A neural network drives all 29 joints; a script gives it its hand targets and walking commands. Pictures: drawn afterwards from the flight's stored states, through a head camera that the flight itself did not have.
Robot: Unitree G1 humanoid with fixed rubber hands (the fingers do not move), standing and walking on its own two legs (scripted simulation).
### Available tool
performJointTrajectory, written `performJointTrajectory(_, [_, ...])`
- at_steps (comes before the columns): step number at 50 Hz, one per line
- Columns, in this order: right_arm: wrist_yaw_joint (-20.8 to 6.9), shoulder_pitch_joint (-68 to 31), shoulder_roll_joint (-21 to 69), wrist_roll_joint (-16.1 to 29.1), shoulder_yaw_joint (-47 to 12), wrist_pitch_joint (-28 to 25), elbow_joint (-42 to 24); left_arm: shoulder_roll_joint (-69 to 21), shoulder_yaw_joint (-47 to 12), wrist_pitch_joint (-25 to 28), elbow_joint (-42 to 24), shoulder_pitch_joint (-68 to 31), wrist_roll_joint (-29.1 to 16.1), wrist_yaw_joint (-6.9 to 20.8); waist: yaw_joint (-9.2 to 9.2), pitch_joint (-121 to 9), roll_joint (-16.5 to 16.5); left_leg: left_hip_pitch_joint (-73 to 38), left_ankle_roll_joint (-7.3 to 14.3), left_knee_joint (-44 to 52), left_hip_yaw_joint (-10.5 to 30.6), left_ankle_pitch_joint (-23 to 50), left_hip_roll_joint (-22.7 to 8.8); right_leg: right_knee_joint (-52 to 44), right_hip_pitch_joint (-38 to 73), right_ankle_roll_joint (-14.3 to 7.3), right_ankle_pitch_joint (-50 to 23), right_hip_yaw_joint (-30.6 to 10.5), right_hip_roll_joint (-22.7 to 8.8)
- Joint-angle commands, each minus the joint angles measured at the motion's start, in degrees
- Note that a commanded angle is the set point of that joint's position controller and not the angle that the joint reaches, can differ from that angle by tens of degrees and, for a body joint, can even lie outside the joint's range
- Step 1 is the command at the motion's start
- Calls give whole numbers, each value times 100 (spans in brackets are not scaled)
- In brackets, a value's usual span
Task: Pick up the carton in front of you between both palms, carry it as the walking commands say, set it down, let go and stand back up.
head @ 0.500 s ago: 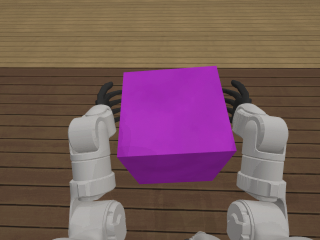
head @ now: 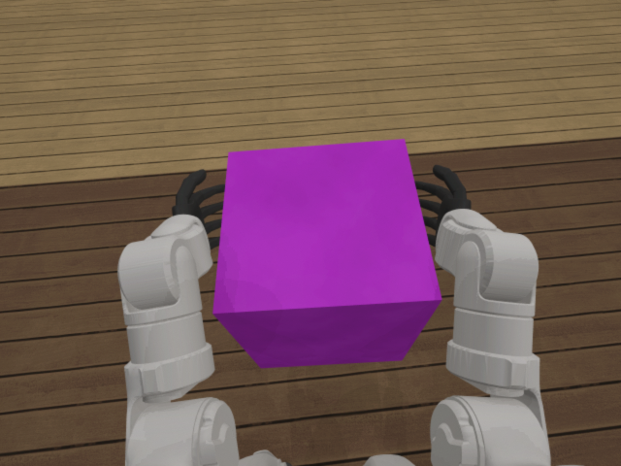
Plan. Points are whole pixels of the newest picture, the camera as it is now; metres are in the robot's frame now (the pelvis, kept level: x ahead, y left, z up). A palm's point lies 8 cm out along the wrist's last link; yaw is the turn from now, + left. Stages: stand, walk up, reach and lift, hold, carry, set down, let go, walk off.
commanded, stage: carry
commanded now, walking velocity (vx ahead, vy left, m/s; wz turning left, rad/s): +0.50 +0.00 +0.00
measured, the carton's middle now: (324, 267) +0.34 -0.02 +0.05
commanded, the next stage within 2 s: none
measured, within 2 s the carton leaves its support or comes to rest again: neither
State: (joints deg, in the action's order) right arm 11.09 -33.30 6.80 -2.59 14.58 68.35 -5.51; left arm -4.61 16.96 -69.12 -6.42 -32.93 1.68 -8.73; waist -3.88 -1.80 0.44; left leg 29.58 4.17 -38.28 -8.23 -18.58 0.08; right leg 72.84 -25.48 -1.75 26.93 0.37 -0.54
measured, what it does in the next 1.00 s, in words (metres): climbs: right foot, then left foot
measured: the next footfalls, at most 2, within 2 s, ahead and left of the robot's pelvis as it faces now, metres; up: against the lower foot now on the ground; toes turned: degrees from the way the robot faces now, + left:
right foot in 0.32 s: +0.36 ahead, -0.12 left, +0.02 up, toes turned -6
left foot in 0.74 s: +0.62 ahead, +0.08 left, +0.05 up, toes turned +7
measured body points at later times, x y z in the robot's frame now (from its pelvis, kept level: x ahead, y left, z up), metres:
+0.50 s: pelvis +0.28 -0.05 +0.04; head +0.30 -0.05 +0.49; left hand +0.62 +0.13 +0.16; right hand +0.66 -0.17 +0.16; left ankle +0.25 +0.07 -0.59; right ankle +0.32 -0.12 -0.69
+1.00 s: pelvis +0.57 +0.00 +0.07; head +0.61 +0.00 +0.52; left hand +0.94 +0.13 +0.19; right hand +0.92 -0.18 +0.20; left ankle +0.58 +0.08 -0.66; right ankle +0.61 -0.13 -0.58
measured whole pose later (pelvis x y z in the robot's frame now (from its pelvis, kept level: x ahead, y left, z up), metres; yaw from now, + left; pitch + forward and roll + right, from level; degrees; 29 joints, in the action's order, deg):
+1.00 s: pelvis +0.57 +0.00 +0.07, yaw +0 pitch +5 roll -1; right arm 11.9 -32.9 6.1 0.1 15.0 67.5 -9.4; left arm -7.4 17.2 -67.6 -11.4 -32.5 4.0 -8.9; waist -4.6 0.1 0.4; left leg 19.6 3.5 -29.4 -7.0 -20.4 -0.2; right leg 67.2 -41.5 -1.7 21.9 1.9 -2.2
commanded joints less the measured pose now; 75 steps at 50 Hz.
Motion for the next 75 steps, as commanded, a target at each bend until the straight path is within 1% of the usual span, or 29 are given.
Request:
performJointTrajectory(1, [-459,-4286,4681,1978,-3874,-165,-1120,-4565,-3302,188,-516,-3645,-1064,37,43,-2775,-216,-3706,866,1381,2826,1712,-1672,539,-2081,-108,-341,-246,-215])
performJointTrajectory(7, [-485,-4140,4362,2129,-3911,-271,-1356,-4290,-3550,311,-904,-3586,-984,-39,27,-2620,-683,-3564,946,1806,1866,1412,-1519,-1128,-2118,67,-651,201,-320])
performJointTrajectory(12, [-370,-3297,3832,1688,-3501,-29,-715,-3895,-3522,86,-751,-3359,-1058,-63,96,-2233,-949,-3129,553,1715,949,2260,-1250,-3259,-908,19,-1188,885,7])
performJointTrajectory(15, [-316,-3078,3664,1398,-3267,101,-391,-3825,-3401,-19,-394,-3326,-1097,-17,615,-2602,-669,-2372,64,57,195,3631,-973,-4229,1553,-203,-1401,1420,484])
performJointTrajectory(16, [-294,-3192,3577,1321,-3177,145,-339,-3795,-3304,-38,-207,-3146,-1079,-13,946,-3086,-152,-1462,-199,-1200,16,2495,-776,-4277,2953,-382,-711,237,-258])
performJointTrajectory(17, [-275,-3120,3627,1240,-3080,185,-283,-3645,-3238,-36,-127,-3197,-1031,-43,842,-3284,1445,287,-436,-2710,111,418,32,-5067,3920,-1136,-182,-2967,-1832])
performJointTrajectory(18, [-248,-3343,3653,1159,-3011,193,-229,-3849,-3255,-32,-107,-3360,-1053,-43,902,-2908,1671,1462,-352,-3688,690,-1096,370,-5517,4038,-1502,-693,-3980,-1965])
performJointTrajectory(20, [-252,-3440,3974,1098,-2915,151,-107,-4369,-3570,0,-441,-3929,-1439,75,904,-2653,293,1925,-101,-4467,984,-823,-100,-4880,3621,-1496,-2142,-2840,-1864])
performJointTrajectory(21, [-266,-3474,4136,1051,-2898,114,-122,-4640,-3754,56,-669,-4250,-1642,144,808,-2527,44,1874,-71,-4208,1012,-609,-268,-4888,3265,-1285,-2216,-2372,-1730])
performJointTrajectory(23, [-281,-3722,4403,1003,-2971,9,-194,-4995,-3954,179,-868,-4770,-1930,261,685,-2561,313,1692,-70,-3806,971,-374,-357,-5072,2980,-1027,-1691,-1853,-1557])
performJointTrajectory(26, [-259,-3793,4443,1025,-3147,-130,-423,-5023,-4036,301,-970,-4760,-2052,303,680,-2528,496,1903,-174,-3360,778,-132,-397,-5281,2975,-1148,-1617,-1451,-1501])
performJointTrajectory(34, [-133,-3151,3739,1070,-3191,10,-448,-4081,-3625,136,-636,-3632,-1570,62,805,-2089,802,859,-197,-337,-131,300,-85,-5120,2907,-860,-3518,-151,-1134])
performJointTrajectory(37, [-191,-3085,3742,1124,-3125,75,-177,-4035,-3518,51,-440,-3516,-1400,52,132,-2728,617,-1967,37,635,-676,540,464,-3278,2098,-311,-5161,694,-866])
performJointTrajectory(38, [-212,-2954,3790,1114,-3067,75,-98,-4042,-3485,31,-431,-3606,-1312,58,-247,-3268,5,-3499,261,770,765,-358,-443,-1932,1032,-33,-3586,726,-730])
performJointTrajectory(39, [-205,-3140,3744,1111,-3041,33,-82,-4163,-3428,13,-448,-3564,-1278,73,-158,-3452,-1739,-4474,1088,1607,4089,-596,-1863,-531,-843,222,-1166,583,212])
performJointTrajectory(40, [-240,-3243,3983,1188,-3156,27,-166,-4180,-3417,46,-507,-3846,-1273,58,-121,-3134,-1702,-4735,1364,1891,4808,445,-2018,517,-1881,116,269,21,482])
performJointTrajectory(42, [-360,-3774,4433,1598,-3529,-34,-598,-4465,-3314,102,-538,-3884,-1194,30,-169,-2862,-386,-4262,1209,1258,3577,1968,-1886,1063,-2306,-79,-17,-169,14])
performJointTrajectory(43, [-419,-4104,4625,1823,-3709,-93,-833,-4562,-3281,140,-504,-3837,-1146,27,-81,-2766,-157,-3914,1005,1275,3138,2017,-1773,781,-2244,-95,-225,-215,-131])
performJointTrajectory(45, [-500,-4493,4813,2113,-3928,-211,-1197,-4639,-3313,236,-541,-3697,-1027,24,103,-2865,-466,-3647,766,1462,2632,1475,-1604,247,-1971,-93,-450,-184,-230])
performJointTrajectory(48, [-525,-4451,4639,2218,-3981,-282,-1392,-4517,-3459,319,-733,-3618,-965,-8,69,-2805,-680,-3624,882,1666,2196,1309,-1545,-398,-2113,4,-496,64,-247])
performJointTrajectory(55, [-384,-3308,3892,1715,-3492,-2,-623,-3911,-3497,72,-764,-3409,-1051,-67,92,-2263,-941,-3102,547,1689,964,2233,-1253,-3303,-854,15,-1184,911,35])
performJointTrajectory(58, [-334,-3076,3741,1418,-3252,130,-269,-3838,-3375,-28,-394,-3377,-1087,-20,626,-2694,-597,-2217,33,-62,174,3542,-940,-4198,1797,-231,-1377,1333,448])
performJointTrajectory(59, [-312,-3210,3652,1339,-3158,177,-211,-3795,-3271,-47,-218,-3197,-1060,-17,987,-3132,18,-1271,-226,-1430,21,2155,-724,-4386,3067,-435,-414,-174,-512])
performJointTrajectory(60, [-291,-3122,3725,1256,-3056,215,-177,-3666,-3221,-42,-135,-3227,-1011,-51,816,-3105,1673,615,-423,-2758,150,-210,201,-5253,3893,-1159,-273,-3317,-1874])
performJointTrajectory(61, [-272,-3474,3779,1181,-2985,195,-131,-3829,-3217,-22,-199,-3537,-1036,-32,873,-2805,1579,1600,-286,-3742,778,-1152,290,-5390,4047,-1503,-921,-3911,-1986])
performJointTrajectory(63, [-278,-3525,4009,1129,-2875,144,-86,-4294,-3539,17,-539,-3987,-1392,62,894,-2631,221,1934,-90,-4366,975,-808,-104,-4838,3599,-1456,-2320,-2802,-1823])
performJointTrajectory(64, [-327,-3883,4334,1175,-2919,102,-122,-4700,-3678,48,-658,-4427,-1602,157,832,-2547,42,1909,-75,-4133,1010,-598,-248,-4860,3311,-1273,-2321,-2379,-1689])
performJointTrajectory(69, [-342,-4279,4766,1207,-3163,-27,-351,-5275,-4032,107,-812,-5049,-2080,356,702,-2634,484,1946,-169,-3385,783,-224,-393,-5211,3052,-1170,-1601,-1478,-1487])
performJointTrajectory(75, [-250,-3792,4332,1187,-3252,160,-235,-4655,-3647,-97,-341,-4193,-1688,215,832,-2256,731,1378,-260,-968,216,288,-303,-5187,3007,-1030,-2899,-469,-1191])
